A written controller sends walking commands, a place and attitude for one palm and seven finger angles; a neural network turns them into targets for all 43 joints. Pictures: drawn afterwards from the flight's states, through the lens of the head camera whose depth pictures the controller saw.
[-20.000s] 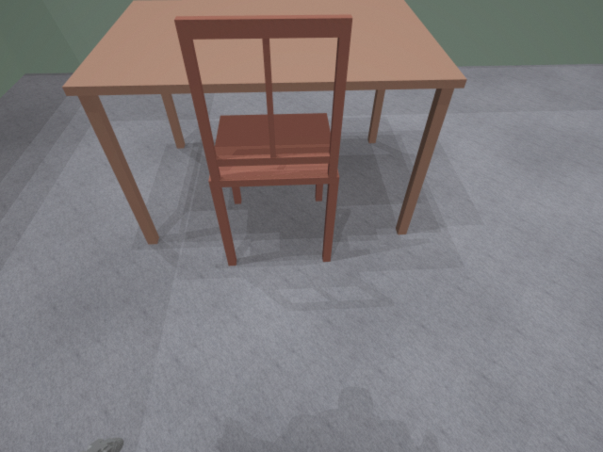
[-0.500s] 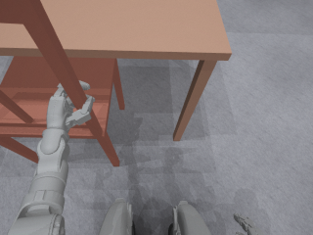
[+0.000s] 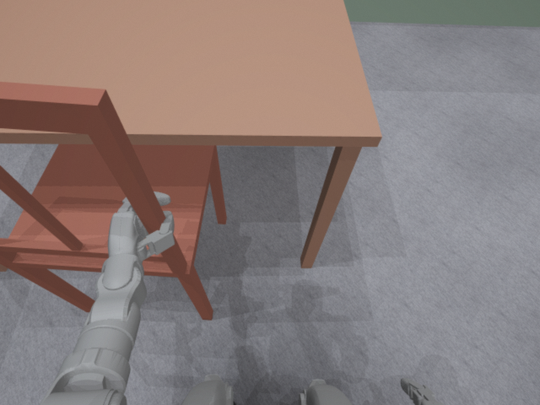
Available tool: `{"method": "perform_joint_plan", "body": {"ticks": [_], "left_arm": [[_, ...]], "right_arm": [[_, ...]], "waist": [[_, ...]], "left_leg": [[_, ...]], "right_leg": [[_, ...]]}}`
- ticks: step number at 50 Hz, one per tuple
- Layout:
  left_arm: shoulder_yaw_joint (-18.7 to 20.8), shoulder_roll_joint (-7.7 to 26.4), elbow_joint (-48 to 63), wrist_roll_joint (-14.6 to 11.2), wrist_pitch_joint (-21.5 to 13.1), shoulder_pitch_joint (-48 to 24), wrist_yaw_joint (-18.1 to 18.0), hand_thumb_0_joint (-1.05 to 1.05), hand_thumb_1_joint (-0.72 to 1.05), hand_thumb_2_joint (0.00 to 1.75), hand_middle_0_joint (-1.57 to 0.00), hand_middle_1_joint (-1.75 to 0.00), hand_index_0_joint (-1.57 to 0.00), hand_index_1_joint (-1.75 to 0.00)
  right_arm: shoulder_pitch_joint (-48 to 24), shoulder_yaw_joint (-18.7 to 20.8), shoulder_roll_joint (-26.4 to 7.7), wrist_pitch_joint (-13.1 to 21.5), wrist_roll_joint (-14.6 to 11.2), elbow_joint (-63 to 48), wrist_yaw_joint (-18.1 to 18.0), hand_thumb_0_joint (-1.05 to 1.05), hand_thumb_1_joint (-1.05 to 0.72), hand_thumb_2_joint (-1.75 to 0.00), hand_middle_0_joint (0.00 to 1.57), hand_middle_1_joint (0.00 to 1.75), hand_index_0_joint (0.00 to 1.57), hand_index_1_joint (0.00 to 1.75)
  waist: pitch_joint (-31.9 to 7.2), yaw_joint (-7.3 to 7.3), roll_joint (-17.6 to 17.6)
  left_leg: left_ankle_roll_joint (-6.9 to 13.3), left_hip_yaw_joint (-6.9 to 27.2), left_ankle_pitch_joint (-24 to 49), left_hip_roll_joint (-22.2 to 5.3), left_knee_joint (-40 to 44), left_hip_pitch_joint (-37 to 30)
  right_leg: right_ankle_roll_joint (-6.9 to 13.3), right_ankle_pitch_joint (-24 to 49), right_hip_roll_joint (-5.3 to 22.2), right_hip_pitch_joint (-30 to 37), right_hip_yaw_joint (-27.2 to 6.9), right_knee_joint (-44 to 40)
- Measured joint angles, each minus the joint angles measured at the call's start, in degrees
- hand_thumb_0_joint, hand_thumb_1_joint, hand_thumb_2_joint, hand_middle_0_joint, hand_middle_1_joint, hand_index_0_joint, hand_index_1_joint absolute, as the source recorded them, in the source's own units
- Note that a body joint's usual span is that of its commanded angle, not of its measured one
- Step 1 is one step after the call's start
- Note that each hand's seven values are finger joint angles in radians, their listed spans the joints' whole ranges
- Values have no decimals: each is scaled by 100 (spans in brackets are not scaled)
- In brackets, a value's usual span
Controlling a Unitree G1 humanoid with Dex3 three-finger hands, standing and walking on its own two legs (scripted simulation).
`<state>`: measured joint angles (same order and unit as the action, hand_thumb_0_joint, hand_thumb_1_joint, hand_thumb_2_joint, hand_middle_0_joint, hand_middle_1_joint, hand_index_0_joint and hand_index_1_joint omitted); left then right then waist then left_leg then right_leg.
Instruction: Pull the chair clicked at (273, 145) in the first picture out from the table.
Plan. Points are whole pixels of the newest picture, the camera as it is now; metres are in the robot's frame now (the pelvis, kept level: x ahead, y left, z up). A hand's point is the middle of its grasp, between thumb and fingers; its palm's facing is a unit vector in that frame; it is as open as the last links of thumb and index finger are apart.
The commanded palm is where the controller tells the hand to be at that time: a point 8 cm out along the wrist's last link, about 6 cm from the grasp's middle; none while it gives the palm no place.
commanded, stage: step backward, pulling the chair out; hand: left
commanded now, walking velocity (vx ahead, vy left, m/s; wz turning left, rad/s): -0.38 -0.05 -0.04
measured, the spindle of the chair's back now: (25, 200) +0.42 +0.38 +0.01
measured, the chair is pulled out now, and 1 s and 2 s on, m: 0.03 0.15 0.29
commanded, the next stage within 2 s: none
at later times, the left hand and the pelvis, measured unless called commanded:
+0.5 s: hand (172, 279) +0.30 +0.15 -0.02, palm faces +0.10 -0.98 -0.18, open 5.9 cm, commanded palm +0.29 +0.20 -0.02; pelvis -0.06 -0.01 +0.03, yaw -2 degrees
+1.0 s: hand (177, 315) +0.25 +0.13 -0.02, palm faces +0.01 -0.98 -0.20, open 6.0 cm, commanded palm +0.24 +0.18 -0.02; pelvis -0.11 -0.01 +0.03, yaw -4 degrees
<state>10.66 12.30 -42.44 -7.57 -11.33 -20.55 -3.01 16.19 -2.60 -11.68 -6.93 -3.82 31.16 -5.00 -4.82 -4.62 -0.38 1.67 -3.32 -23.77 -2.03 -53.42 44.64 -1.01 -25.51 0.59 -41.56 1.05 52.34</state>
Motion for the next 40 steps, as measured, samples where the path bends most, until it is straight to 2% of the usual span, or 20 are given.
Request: {"method": "perform_joint_plan", "body": {"ticks": [4, 7, 11, 17, 22, 27, 32, 37, 40], "left_arm": [[-248, 6, -723, 207, -28, -332, -191, 8, 65, 76, -26, -100, -44, -145], [-388, 101, -1106, 267, -62, -573, -207, 7, 65, 73, -27, -100, -47, -145], [-388, 184, -1320, 195, -164, -658, -163, 7, 64, 73, -27, -99, -48, -145], [-315, 174, -1231, 172, -256, -435, -146, 7, 62, 74, -28, -100, -49, -145], [-406, 140, -1316, 217, -285, -343, -164, 7, 59, 74, -28, -102, -49, -145], [-507, 47, -1651, 231, -366, -415, -214, 7, 58, 74, -29, -102, -50, -145], [-659, -119, -1893, 263, -436, -459, -299, 7, 58, 73, -28, -103, -50, -145], [-955, -206, -1886, 389, -365, -458, -342, 6, 58, 72, -26, -107, -50, -145], [-1078, -158, -1841, 368, -281, -452, -336, 5, 59, 71, -24, -110, -50, -145]], "right_arm": [[60, -44, -42, -45, 19, 185, -110, 1, -91, -90, 20, 30, 20, 30], [-30, 39, -119, -43, 41, 312, -145, 1, -91, -90, 20, 30, 20, 30], [-130, 149, -192, -22, 60, 401, -152, 1, -91, -90, 20, 30, 20, 30], [-215, 193, -182, 0, 50, 515, -169, 1, -91, -90, 20, 30, 20, 30], [-235, 144, -91, 53, 5, 660, -236, 1, -91, -90, 20, 30, 20, 30], [-310, 145, -144, 220, -35, 822, -302, 1, -91, -90, 20, 30, 20, 30], [-345, 207, -338, 431, -73, 991, -341, 1, -91, -90, 20, 30, 20, 30], [-292, 227, -488, 565, -87, 1062, -436, 1, -91, -90, 20, 30, 20, 30], [-291, 182, -409, 591, -90, 1005, -447, 1, -91, -90, 20, 30, 20, 30]], "waist": [[109, 27, 139], [323, 16, 154], [588, 8, 172], [902, 42, 1], [971, 125, -62], [1016, 131, -144], [1044, 96, -149], [1021, 127, -139], [1014, 177, -43]], "left_leg": [[-6, 25, 308, -7, 617, -533], [9, 15, 473, -27, 866, -793], [30, -111, 604, -26, 1042, -1044], [-12, -192, 822, -105, 1284, -1283], [-88, -168, 1057, -144, 1517, -1394], [-130, -106, 1264, -146, 1685, -1492], [-164, -85, 937, -20, 1773, -1601], [23, -146, 1654, 18, 2020, -1725], [85, -238, 1578, 27, 2033, -1767]], "right_leg": [[-19, 384, -26, 546, 43, -653], [-18, 619, -53, 799, 45, -920], [0, 670, -42, 1026, -49, -1115], [32, 915, -124, 1196, -126, -1313], [104, 1110, -170, 1276, -97, -1478], [151, 1274, -181, 1383, -30, -1618], [113, 1459, -87, 1540, -47, -1854], [5, 1561, -50, 1606, -93, -1912], [44, 981, -15, 1493, -139, -1611]]}}
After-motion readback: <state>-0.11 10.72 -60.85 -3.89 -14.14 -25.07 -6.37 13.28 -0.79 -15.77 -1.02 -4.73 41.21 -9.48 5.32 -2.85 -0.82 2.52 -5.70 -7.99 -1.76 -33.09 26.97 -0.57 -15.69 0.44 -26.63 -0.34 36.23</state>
